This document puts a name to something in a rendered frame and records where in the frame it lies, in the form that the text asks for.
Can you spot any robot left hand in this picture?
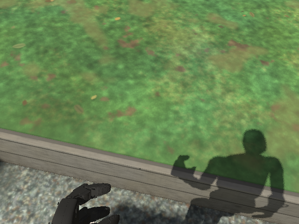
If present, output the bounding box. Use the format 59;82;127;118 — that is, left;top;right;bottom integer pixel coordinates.
49;183;120;224

